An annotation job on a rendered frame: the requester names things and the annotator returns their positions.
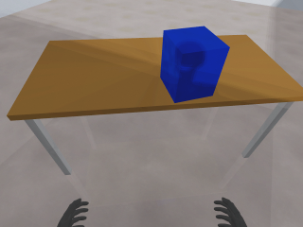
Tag carton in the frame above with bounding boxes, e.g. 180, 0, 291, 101
160, 26, 230, 103

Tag table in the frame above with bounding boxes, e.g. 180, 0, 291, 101
7, 34, 303, 175

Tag robot right hand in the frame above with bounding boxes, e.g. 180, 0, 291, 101
214, 197, 247, 227

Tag robot left hand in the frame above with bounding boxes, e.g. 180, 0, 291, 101
57, 198, 89, 227

